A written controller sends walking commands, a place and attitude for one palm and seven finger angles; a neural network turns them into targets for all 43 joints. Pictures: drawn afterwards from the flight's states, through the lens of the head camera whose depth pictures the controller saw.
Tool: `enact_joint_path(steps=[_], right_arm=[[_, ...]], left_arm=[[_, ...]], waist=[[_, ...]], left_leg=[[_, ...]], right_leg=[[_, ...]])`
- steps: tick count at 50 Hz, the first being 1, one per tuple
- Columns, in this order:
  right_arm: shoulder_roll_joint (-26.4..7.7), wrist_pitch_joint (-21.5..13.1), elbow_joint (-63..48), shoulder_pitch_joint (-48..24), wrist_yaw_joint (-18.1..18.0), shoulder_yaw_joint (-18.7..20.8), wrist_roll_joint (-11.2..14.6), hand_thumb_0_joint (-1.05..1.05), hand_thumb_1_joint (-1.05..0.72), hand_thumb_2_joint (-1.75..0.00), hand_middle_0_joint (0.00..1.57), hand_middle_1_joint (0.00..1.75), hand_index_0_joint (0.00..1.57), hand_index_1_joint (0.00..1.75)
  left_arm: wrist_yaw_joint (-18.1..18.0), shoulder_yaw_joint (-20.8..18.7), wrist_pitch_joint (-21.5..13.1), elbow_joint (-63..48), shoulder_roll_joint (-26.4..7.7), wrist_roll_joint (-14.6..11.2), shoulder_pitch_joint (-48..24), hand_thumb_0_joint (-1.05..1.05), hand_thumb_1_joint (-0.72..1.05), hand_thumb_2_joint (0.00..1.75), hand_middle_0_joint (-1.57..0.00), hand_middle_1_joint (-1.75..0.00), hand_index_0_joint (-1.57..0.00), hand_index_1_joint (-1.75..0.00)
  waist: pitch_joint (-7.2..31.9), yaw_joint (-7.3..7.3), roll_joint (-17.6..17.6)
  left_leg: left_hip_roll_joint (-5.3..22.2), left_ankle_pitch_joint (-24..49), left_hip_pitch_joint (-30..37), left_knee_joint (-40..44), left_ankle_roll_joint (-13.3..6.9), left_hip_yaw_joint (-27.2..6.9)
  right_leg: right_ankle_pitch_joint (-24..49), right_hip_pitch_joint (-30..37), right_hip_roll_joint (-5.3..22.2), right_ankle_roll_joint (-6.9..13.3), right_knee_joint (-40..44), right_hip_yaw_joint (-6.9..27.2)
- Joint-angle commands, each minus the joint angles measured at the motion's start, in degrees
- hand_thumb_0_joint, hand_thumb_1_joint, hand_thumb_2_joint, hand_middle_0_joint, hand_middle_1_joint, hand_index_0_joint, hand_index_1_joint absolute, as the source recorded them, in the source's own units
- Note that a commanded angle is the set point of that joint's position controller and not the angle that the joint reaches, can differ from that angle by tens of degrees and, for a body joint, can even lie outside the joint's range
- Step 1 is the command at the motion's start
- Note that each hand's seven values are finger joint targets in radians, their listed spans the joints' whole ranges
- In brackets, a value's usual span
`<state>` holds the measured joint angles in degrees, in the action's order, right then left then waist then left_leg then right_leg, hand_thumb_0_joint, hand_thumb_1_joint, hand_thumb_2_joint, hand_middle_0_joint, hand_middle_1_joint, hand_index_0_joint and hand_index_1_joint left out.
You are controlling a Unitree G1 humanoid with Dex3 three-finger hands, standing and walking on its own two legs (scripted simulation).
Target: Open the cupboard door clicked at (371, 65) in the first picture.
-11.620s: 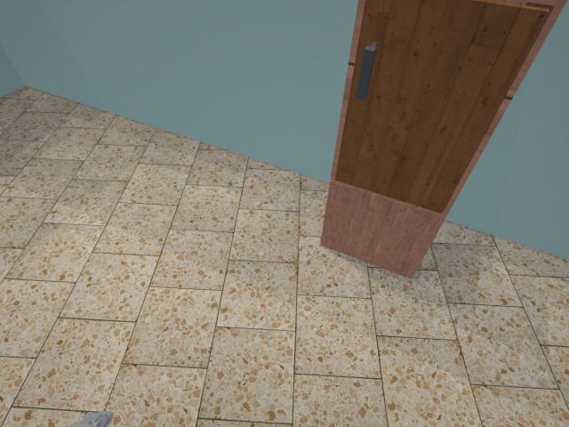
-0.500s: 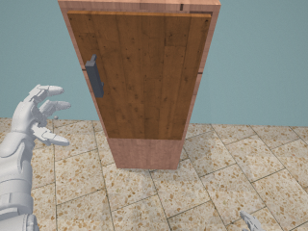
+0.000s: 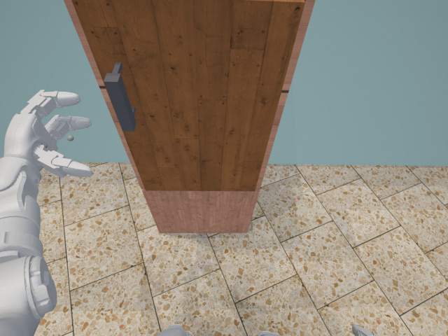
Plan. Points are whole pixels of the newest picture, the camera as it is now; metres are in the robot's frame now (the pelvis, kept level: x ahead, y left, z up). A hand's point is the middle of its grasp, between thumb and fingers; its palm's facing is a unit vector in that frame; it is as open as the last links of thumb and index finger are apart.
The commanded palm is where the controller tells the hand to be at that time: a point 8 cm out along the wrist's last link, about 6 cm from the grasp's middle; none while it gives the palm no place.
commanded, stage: move the hooked fingers beside the handle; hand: left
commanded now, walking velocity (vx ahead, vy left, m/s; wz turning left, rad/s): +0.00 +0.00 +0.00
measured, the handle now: (123, 97) +0.54 +0.21 +0.10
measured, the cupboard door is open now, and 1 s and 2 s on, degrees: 0 0 0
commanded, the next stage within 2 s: slide the fingers in behind the handle in 1.32 s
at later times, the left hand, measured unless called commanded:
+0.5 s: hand (83, 110) +0.48 +0.26 +0.11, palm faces +0.01 -1.00 -0.02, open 14.0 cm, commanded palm +0.47 +0.31 +0.10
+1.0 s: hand (80, 113) +0.48 +0.27 +0.11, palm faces +0.00 -1.00 -0.01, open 14.0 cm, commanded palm +0.46 +0.31 +0.10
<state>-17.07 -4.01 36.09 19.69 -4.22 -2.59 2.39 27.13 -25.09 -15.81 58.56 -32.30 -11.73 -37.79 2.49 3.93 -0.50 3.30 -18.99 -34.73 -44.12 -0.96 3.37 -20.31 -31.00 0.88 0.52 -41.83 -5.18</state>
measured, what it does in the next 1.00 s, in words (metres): stands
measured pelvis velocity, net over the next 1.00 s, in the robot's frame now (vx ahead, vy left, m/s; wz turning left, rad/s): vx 0.01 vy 0.01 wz -0.02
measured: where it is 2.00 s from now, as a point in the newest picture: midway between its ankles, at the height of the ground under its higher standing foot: outside the picture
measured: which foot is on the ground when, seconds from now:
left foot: down 0.00-1.00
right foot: down 0.00-1.00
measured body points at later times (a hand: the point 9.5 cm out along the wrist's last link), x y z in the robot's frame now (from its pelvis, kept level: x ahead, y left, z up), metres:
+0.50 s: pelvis +0.00 +0.01 -0.01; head +0.10 +0.02 +0.43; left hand +0.48 +0.32 +0.12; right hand +0.01 -0.27 -0.11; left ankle +0.03 +0.11 -0.71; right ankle +0.00 -0.12 -0.71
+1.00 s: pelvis +0.01 +0.01 -0.01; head +0.11 +0.03 +0.43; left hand +0.48 +0.32 +0.11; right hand +0.03 -0.26 -0.11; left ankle +0.03 +0.11 -0.71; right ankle +0.00 -0.12 -0.71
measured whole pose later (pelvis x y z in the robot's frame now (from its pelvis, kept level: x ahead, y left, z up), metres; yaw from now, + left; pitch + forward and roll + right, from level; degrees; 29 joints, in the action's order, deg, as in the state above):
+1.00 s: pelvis +0.01 +0.01 -0.01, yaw -1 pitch +15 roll -3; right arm -16.5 3.6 35.0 22.6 -2.9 -2.4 1.3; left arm 26.3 -27.1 -17.3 65.9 -37.6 -8.6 -47.0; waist 4.4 7.3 -0.5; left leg 4.3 -21.7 -42.1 -48.5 -1.5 3.5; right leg -21.3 -37.7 0.0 -0.1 -43.9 -4.5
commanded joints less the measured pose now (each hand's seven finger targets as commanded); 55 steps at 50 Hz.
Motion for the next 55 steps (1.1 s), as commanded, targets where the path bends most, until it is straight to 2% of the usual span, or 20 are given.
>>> enact_joint_path(steps=[1, 2, 5, 6, 13, 15, 17, 21, 26, 27, 29, 32, 35, 40, 43, 45, 47, 50, 53, 55], right_arm=[[-9.85, -0.9, -4.61, 4.84, -0.96, 3.99, -0.19, 0.0, -0.9, -0.9, 0.2, 0.3, 0.2, 0.3], [-9.51, -0.68, -4.74, 4.74, -0.8, 3.79, -0.15, 0.0, -0.9, -0.9, 0.2, 0.3, 0.2, 0.3], [-10.04, 0.26, -4.31, 5.86, -0.87, 4.05, -0.17, 0.0, -0.9, -0.9, 0.2, 0.3, 0.2, 0.3], [-10.04, 0.49, -4.33, 5.77, -0.87, 3.88, -0.15, 0.0, -0.9, -0.9, 0.2, 0.3, 0.2, 0.3], [-10.23, 1.74, -3.86, 7.94, -0.52, 4.05, -0.61, 0.0, -0.9, -0.9, 0.2, 0.3, 0.2, 0.3], [-10.65, 2.32, -3.85, 8.63, -0.57, 4.07, -0.7, 0.0, -0.9, -0.9, 0.2, 0.3, 0.2, 0.3], [-10.45, 2.73, -3.51, 9.14, -0.46, 3.97, -0.73, 0.0, -0.9, -0.9, 0.2, 0.3, 0.2, 0.3], [-10.77, 3.58, -3.47, 10.03, -0.39, 3.84, -0.93, 0.0, -0.9, -0.9, 0.2, 0.3, 0.2, 0.3], [-10.83, 4.48, -3.09, 11.65, -0.17, 4.1, -1.26, 0.0, -0.9, -0.9, 0.2, 0.3, 0.2, 0.3], [-10.8, 4.6, -3.23, 11.7, -0.04, 4.14, -1.33, 0.0, -0.9, -0.9, 0.2, 0.3, 0.2, 0.3], [-11.13, 5.2, -3.58, 12.24, -0.02, 3.99, -1.32, 0.0, -0.9, -0.9, 0.2, 0.3, 0.2, 0.3], [-11.12, 5.92, -4.45, 11.91, 0.0, 3.99, -1.22, 0.0, -0.9, -0.9, 0.2, 0.3, 0.2, 0.3], [-10.69, 6.32, -5.12, 11.71, 0.31, 4.23, -1.25, 0.0, -0.9, -0.9, 0.2, 0.3, 0.2, 0.3], [-10.62, 6.66, -4.49, 11.36, 0.25, 4.35, -1.14, 0.0, -0.9, -0.9, 0.2, 0.3, 0.2, 0.3], [-10.49, 6.73, -4.62, 11.05, 0.38, 4.46, -1.14, 0.0, -0.9, -0.9, 0.2, 0.3, 0.2, 0.3], [-10.48, 6.91, -4.4, 10.78, 0.3, 4.39, -1.13, 0.0, -0.9, -0.9, 0.2, 0.3, 0.2, 0.3], [-10.27, 6.74, -4.55, 10.24, 0.35, 4.29, -0.96, 0.0, -0.9, -0.9, 0.2, 0.3, 0.2, 0.3], [-10.24, 6.59, -4.5, 10.17, 0.41, 4.4, -1.18, 0.0, -0.9, -0.9, 0.2, 0.3, 0.2, 0.3], [-10.27, 6.47, -4.21, 9.46, 0.26, 3.99, -0.93, 0.0, -0.9, -0.9, 0.2, 0.3, 0.2, 0.3], [-10.3, 6.29, -4.37, 9.48, 0.1, 3.88, -1.02, 0.0, -0.9, -0.9, 0.2, 0.3, 0.2, 0.3]], left_arm=[[0.29, -4.92, -5.43, -11.5, -20.7, -0.94, -26.43, 0.0, -0.5, 0.3, -0.3, -1.2, -0.3, -1.2], [0.58, -2.88, -5.27, -10.34, -18.27, -0.84, -26.02, 0.0, -0.5, 0.3, -0.3, -1.2, -0.3, -1.2], [0.71, -3.86, -4.59, -6.85, -19.62, -0.93, -26.46, 0.0, -0.5, 0.3, -0.3, -1.2, -0.3, -1.2], [0.82, -2.96, -4.24, -6.26, -19.35, -0.55, -27.77, 0.0, -0.5, 0.3, -0.3, -1.2, -0.3, -1.2], [-0.69, -2.67, -5.21, -5.92, -20.46, 0.99, -33.43, 0.0, -0.5, 0.3, -0.3, -1.2, -0.3, -1.2], [-0.94, -5.39, -5.4, -4.55, -23.85, 1.14, -32.6, 0.0, -0.5, 0.3, -0.3, -1.2, -0.3, -1.2], [-0.97, -3.46, -4.99, -3.1, -22.21, 1.77, -34.75, 0.0, -0.5, 0.3, -0.3, -1.2, -0.3, -1.2], [-1.24, -5.06, -5.08, -1.92, -25.55, 2.78, -36.4, 0.0, -0.5, 0.3, -0.3, -1.2, -0.3, -1.2], [-1.25, -3.75, -5.41, -1.94, -23.98, 3.04, -38.66, 0.0, -0.5, 0.3, -0.3, -1.2, -0.3, -1.2], [-1.12, -4.21, -5.17, -1.28, -23.96, 2.88, -37.18, 0.0, -0.5, 0.3, -0.3, -1.2, -0.3, -1.2], [-0.83, -6.14, -4.4, 1.93, -25.71, 2.52, -33.25, 0.0, -0.5, 0.3, -0.3, -1.2, -0.3, -1.2], [-0.76, -6.62, -3.94, 0.41, -27.83, 3.48, -33.84, 0.0, -0.5, 0.3, -0.3, -1.2, -0.3, -1.2], [-0.67, -6.33, -5.49, -3.77, -26.39, 2.67, -33.28, 0.0, -0.5, 0.3, -0.3, -1.2, -0.3, -1.2], [-0.21, -5.19, -5.65, -4.34, -24.2, 1.58, -34.51, 0.0, -0.5, 0.3, -0.3, -1.2, -0.3, -1.2], [-0.38, -5.27, -5.32, -5.64, -23.95, 1.85, -32.33, 0.0, -0.5, 0.3, -0.3, -1.2, -0.3, -1.2], [-0.54, -5.35, -5.21, -5.7, -24.01, 1.48, -33.22, 0.0, -0.5, 0.3, -0.3, -1.2, -0.3, -1.2], [-0.53, -2.74, -4.76, -4.77, -20.75, 1.38, -33.42, 0.0, -0.5, 0.3, -0.3, -1.2, -0.3, -1.2], [-1.1, -3.68, -5.28, -6.68, -21.14, 1.07, -33.55, 0.0, -0.5, 0.3, -0.3, -1.2, -0.3, -1.2], [-1.57, -2.25, -4.55, -3.17, -20.34, 1.63, -34.59, 0.0, -0.5, 0.3, -0.3, -1.2, -0.3, -1.2], [-2.03, -1.93, -4.74, -3.14, -20.24, 2.0, -35.72, 0.0, -0.5, 0.3, -0.3, -1.2, -0.3, -1.2]], waist=[[23.09, 0.64, -6.67], [22.4, 1.03, -7.55], [21.28, 1.62, -2.97], [20.38, 1.91, -5.17], [22.58, 3.26, -6.79], [24.08, 2.58, -6.11], [22.62, 3.68, -6.11], [23.59, 3.6, -8.39], [25.85, 4.7, -7.94], [25.95, 4.18, -8.72], [24.71, 3.44, -4.27], [24.13, 3.24, -6.4], [27.3, 2.85, -8.85], [26.21, 3.83, -9.03], [26.88, 3.0, -10.07], [26.13, 3.42, -9.31], [23.76, 4.04, -8.53], [26.81, 3.46, -9.78], [21.43, 4.38, -7.0], [22.36, 4.4, -7.36]], left_leg=[[-2.39, 13.54, 14.91, 4.13, -0.87, -4.38], [-2.45, 13.66, 14.92, 3.98, -0.91, -4.17], [-2.18, 13.35, 12.54, 3.6, -1.29, -4.13], [-2.29, 12.65, 11.97, 3.66, -1.23, -3.95], [-1.75, 13.09, 13.87, 2.89, -1.04, -4.91], [-1.72, 14.69, 13.07, 2.33, -1.08, -4.87], [-1.61, 14.06, 12.66, 2.29, -1.09, -5.02], [-1.53, 14.61, 12.25, 1.65, -1.02, -4.96], [-1.11, 17.56, 14.7, 0.72, -0.9, -5.66], [-1.17, 17.03, 14.47, 0.73, -0.85, -5.31], [-1.27, 16.94, 11.5, 0.76, -1.18, -5.13], [-1.51, 15.85, 9.73, 0.86, -1.31, -4.53], [-1.23, 19.95, 14.12, 0.21, -0.91, -4.77], [-1.07, 19.75, 15.1, 0.08, -1.02, -4.95], [-1.11, 21.3, 16.06, 0.09, -0.82, -5.12], [-0.91, 21.41, 16.0, 0.1, -0.8, -5.29], [-0.94, 19.16, 15.28, 0.45, -0.83, -5.39], [-0.93, 21.97, 17.72, 0.07, -0.59, -5.71], [-1.07, 16.24, 13.26, 0.6, -0.85, -5.5], [-1.19, 16.86, 13.59, 0.61, -0.83, -5.76]], right_leg=[[15.31, 3.78, -2.51, 0.78, 3.99, 3.7], [15.31, 2.78, -2.6, 0.75, 4.03, 3.67], [15.68, 2.59, -2.79, 0.39, 4.02, 3.57], [15.2, 1.79, -2.67, 0.39, 4.0, 3.65], [13.01, -1.62, -3.03, 0.4, 3.39, 3.16], [14.6, -0.36, -3.18, 0.48, 2.78, 3.4], [13.92, -1.96, -3.19, 0.23, 2.95, 3.17], [14.18, -2.34, -3.28, 0.33, 2.51, 3.39], [14.94, -4.2, -3.63, 0.27, 2.12, 2.93], [14.7, -4.03, -3.64, 0.3, 2.21, 2.98], [15.75, -1.94, -3.85, 0.43, 2.01, 2.83], [15.91, -1.66, -3.5, 0.15, 1.91, 3.21], [17.56, -2.3, -3.92, 0.39, 1.39, 2.91], [17.18, -3.61, -4.08, 0.32, 1.72, 2.78], [17.61, -3.4, -3.98, 0.49, 1.67, 2.6], [17.71, -3.74, -4.05, 0.43, 1.58, 2.44], [15.88, -5.04, -4.05, 0.41, 2.01, 2.24], [17.26, -4.34, -4.01, 0.61, 1.5, 2.23], [14.25, -5.38, -3.81, 0.44, 2.14, 2.29], [14.65, -5.13, -3.7, 0.51, 1.74, 2.31]])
